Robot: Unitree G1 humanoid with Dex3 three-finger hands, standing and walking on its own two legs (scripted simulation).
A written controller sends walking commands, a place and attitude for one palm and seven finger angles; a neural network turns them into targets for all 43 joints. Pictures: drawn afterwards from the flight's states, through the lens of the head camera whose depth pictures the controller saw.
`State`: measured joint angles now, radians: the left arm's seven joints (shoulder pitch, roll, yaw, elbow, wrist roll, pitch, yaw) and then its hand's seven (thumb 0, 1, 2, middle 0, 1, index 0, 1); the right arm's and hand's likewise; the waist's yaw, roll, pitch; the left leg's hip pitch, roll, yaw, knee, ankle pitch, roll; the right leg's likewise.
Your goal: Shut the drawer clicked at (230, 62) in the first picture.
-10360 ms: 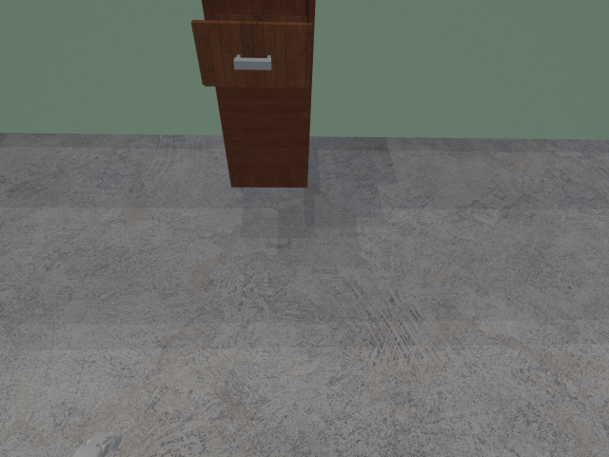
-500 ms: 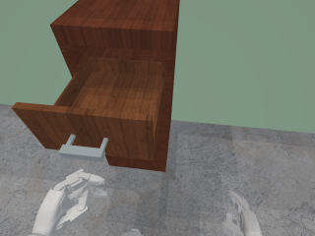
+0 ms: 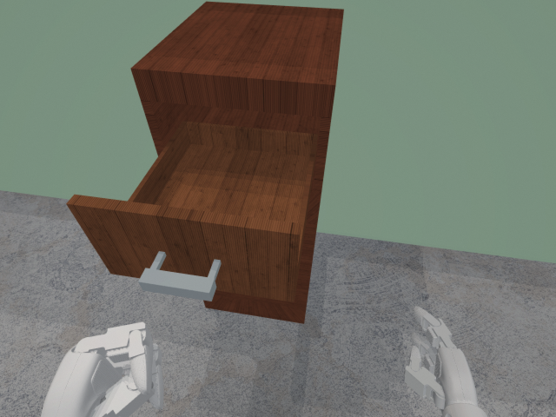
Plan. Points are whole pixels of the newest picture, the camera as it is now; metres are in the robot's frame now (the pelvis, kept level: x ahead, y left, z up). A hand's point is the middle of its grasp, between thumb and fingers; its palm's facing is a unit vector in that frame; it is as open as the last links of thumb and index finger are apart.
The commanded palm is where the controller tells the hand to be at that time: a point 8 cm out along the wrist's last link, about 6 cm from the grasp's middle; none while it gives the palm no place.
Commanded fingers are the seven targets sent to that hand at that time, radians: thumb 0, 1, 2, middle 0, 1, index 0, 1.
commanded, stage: raise the hand and make a fist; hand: left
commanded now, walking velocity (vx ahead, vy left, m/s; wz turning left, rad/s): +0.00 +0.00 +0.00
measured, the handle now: (183, 272) +0.31 +0.18 +0.05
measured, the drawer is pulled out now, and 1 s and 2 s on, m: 0.29 0.29 0.29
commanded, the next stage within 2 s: bring the fist close to the handle in 0.68 s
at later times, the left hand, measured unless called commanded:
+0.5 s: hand (154, 385) +0.13 +0.14 +0.14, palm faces -0.07 -0.99 -0.08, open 3.3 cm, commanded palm +0.08 +0.19 +0.15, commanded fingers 0.00 0.90 0.90 -1.40 -1.60 -1.40 -1.60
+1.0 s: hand (157, 381) +0.14 +0.14 +0.12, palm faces +0.00 -1.00 -0.08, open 3.3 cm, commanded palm +0.10 +0.20 +0.12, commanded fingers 0.00 0.90 0.90 -1.40 -1.60 -1.40 -1.60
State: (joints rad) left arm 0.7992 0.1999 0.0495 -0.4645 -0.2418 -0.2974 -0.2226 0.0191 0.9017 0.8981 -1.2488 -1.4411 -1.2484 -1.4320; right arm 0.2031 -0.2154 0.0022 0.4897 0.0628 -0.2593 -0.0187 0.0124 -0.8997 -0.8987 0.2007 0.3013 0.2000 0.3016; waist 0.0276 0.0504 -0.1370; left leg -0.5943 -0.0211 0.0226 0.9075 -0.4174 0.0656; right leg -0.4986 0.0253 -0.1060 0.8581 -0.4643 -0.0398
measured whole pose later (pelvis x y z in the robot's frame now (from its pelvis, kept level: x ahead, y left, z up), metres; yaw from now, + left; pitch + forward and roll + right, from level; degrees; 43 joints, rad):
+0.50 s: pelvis -0.01 +0.00 +0.01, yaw -1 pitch +2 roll -2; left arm 0.80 0.23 0.01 -0.61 -0.20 -0.09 -0.16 0.02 0.90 0.90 -1.40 -1.60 -1.40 -1.59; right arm 0.28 -0.23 0.04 0.50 0.08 -0.26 -0.03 0.01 -0.90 -0.90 0.20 0.30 0.20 0.30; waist 0.01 0.06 -0.11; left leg -0.48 -0.02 0.04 0.82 -0.38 0.07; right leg -0.39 0.02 -0.09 0.79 -0.42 -0.04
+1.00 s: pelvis +0.01 -0.03 +0.01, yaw +0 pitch +3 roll -1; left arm 0.77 0.23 0.11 -0.43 -0.26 -0.20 -0.24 0.02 0.90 0.90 -1.40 -1.60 -1.40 -1.60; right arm 0.23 -0.23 0.03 0.56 0.07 -0.31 -0.05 0.01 -0.90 -0.90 0.20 0.30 0.20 0.30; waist 0.04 0.06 -0.11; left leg -0.48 0.00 0.00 0.81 -0.38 0.03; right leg -0.38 0.05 -0.12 0.76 -0.43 -0.07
